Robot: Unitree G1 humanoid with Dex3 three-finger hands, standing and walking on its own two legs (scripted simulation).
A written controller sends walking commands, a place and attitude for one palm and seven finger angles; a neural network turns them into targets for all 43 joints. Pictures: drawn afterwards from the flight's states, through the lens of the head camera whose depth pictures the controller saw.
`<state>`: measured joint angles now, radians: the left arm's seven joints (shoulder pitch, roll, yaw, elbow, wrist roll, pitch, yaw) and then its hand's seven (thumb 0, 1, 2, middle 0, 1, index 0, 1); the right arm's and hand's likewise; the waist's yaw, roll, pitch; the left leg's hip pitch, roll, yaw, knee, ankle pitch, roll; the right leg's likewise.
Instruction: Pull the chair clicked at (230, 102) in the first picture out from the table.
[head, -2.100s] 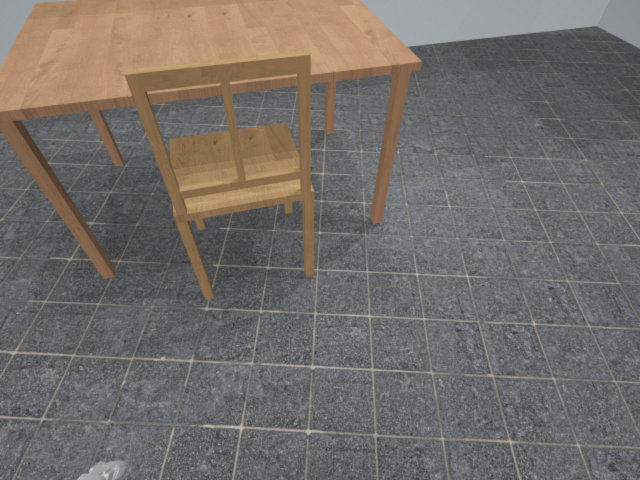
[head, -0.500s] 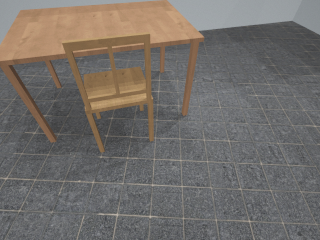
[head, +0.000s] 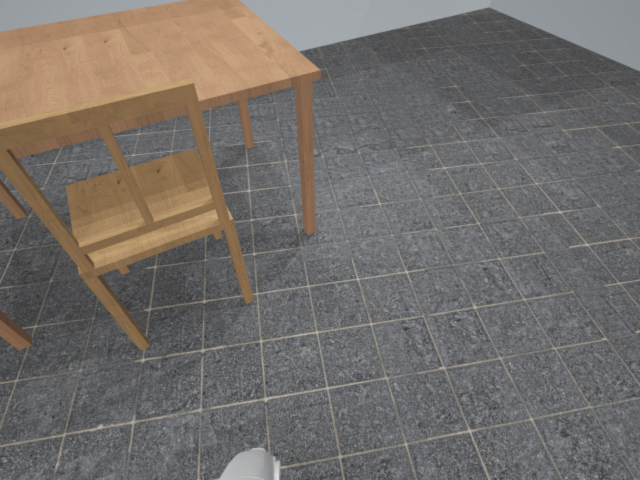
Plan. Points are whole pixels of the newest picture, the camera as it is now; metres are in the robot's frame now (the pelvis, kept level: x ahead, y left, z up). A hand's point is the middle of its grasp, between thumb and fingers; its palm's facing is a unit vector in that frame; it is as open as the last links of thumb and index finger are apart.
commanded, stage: walk to a spot facing it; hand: left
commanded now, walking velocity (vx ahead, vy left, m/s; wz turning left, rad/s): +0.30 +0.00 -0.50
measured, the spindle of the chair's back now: (128, 178) +0.72 +0.52 -0.10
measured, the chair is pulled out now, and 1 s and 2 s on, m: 0.00 0.00 0.00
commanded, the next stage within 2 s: none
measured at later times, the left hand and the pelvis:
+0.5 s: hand (189, 365) +0.31 +0.26 -0.16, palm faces -0.25 -0.94 -0.24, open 7.4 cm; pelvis +0.16 +0.08 -0.01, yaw -19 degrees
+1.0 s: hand (258, 310) +0.44 +0.17 -0.18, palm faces -0.58 -0.79 -0.18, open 7.4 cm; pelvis +0.24 +0.08 -0.02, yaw -37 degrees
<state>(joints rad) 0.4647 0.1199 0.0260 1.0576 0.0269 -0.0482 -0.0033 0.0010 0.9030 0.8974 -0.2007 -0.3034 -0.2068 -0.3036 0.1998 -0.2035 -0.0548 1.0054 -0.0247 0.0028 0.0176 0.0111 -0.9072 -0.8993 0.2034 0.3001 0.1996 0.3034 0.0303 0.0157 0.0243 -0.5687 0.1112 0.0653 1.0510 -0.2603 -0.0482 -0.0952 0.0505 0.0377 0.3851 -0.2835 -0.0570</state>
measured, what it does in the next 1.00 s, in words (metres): walks ahead, turning right: left foot, then right foot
